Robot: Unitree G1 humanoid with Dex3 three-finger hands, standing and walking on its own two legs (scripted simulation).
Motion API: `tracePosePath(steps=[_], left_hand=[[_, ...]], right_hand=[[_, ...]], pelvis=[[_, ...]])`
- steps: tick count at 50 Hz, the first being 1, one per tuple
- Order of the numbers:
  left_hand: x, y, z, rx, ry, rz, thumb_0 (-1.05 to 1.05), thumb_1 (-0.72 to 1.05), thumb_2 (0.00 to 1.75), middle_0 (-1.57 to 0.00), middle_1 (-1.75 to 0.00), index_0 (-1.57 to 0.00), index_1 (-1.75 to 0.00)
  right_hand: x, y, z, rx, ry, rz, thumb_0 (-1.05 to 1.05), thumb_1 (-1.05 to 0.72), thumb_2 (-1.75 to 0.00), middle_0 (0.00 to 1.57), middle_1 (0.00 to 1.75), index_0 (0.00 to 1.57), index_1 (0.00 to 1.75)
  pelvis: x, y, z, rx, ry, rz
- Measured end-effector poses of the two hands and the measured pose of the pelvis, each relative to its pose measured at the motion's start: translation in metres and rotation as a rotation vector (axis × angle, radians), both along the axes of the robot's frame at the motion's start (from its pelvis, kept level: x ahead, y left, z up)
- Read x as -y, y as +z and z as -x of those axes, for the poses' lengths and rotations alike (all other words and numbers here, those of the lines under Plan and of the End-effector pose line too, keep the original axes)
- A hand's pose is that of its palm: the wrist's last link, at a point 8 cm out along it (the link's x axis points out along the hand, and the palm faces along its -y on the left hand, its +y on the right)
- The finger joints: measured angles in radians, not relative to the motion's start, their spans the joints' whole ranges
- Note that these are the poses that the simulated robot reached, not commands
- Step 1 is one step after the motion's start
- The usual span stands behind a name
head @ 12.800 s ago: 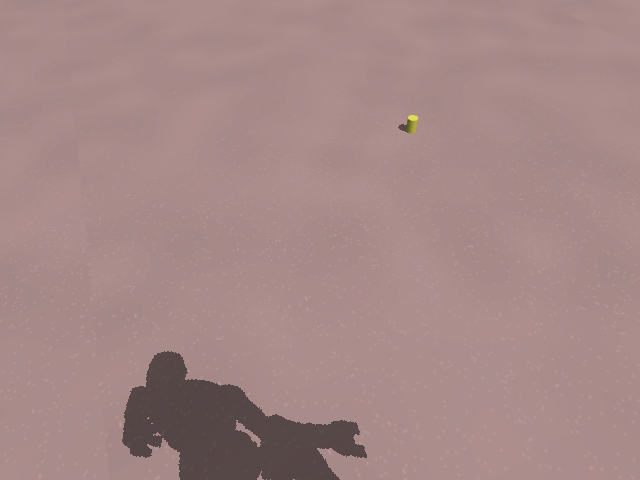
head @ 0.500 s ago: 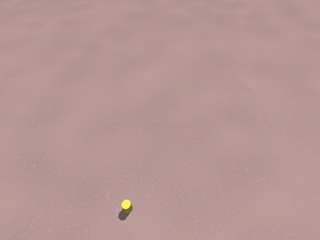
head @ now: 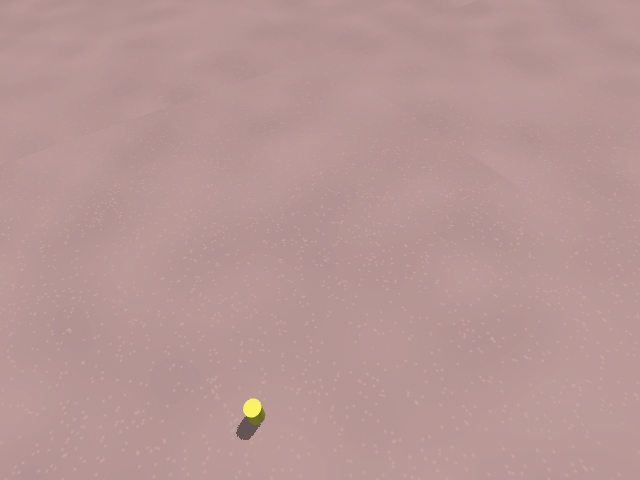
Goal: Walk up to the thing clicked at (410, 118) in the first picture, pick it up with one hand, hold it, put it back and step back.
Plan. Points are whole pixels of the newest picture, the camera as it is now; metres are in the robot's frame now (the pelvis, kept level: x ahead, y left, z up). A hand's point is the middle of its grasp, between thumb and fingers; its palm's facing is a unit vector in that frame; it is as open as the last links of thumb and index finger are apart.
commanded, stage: stand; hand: left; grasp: from above
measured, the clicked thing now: (254, 411) +0.42 +0.25 -0.74
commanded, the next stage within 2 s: rise first in 0.48 s
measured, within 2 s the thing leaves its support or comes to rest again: neither
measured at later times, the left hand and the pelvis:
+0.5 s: hand out of the picture +0.07 +0.26 -0.16, palm faces -0.03 -0.94 -0.35, open 7.4 cm; pelvis +0.01 +0.00 +0.00, yaw +0 degrees
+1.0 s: hand out of the picture +0.16 +0.26 -0.19, palm faces -0.10 -0.92 -0.39, open 12.0 cm; pelvis +0.00 +0.01 -0.04, yaw -1 degrees
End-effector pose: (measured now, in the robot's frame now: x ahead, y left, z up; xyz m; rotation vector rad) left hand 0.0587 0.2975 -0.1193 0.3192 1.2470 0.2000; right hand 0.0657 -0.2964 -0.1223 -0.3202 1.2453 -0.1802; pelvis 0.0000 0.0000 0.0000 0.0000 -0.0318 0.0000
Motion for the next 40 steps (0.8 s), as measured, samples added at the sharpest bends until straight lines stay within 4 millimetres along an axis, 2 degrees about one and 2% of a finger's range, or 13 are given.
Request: tracePosePath(steps=[30,32,35,40], left_hand=[[-0.002,0.0,-0.011,-0.001,-0.003,-0.003,0.01,0.9,0.9,-0.2,-0.3,-0.2,-0.3],[0.0,0.001,-0.02,0.045,0.016,-0.001,0.01,0.88,0.9,-0.21,-0.31,-0.2,-0.32],[0.004,-0.003,-0.045,0.103,0.031,0.011,0.01,0.81,0.9,-0.22,-0.38,-0.21,-0.39],[0.002,-0.014,-0.09,0.145,-0.039,0.018,0.01,0.56,0.87,-0.22,-0.59,-0.22,-0.59]], right_hand=[[-0.003,-0.001,-0.009,-0.004,0.001,-0.002,0.0,-0.91,-0.9,0.2,0.3,0.21,0.3],[-0.006,0.0,-0.014,0.046,-0.011,-0.003,0.0,-0.92,-0.9,0.2,0.3,0.21,0.3],[-0.015,-0.003,-0.021,0.107,-0.008,-0.018,0.0,-0.92,-0.9,0.2,0.3,0.2,0.3],[-0.03,-0.01,-0.022,0.153,-0.03,-0.044,0.0,-0.93,-0.9,0.2,0.3,0.21,0.3]], pelvis=[[-0.002,0.0,-0.008,-0.009,-0.002,-0.003],[-0.002,-0.002,-0.006,-0.033,0.001,-0.002],[-0.002,-0.007,0.0,-0.069,0.004,0.0],[0.0,-0.019,0.007,-0.148,-0.007,0.001]])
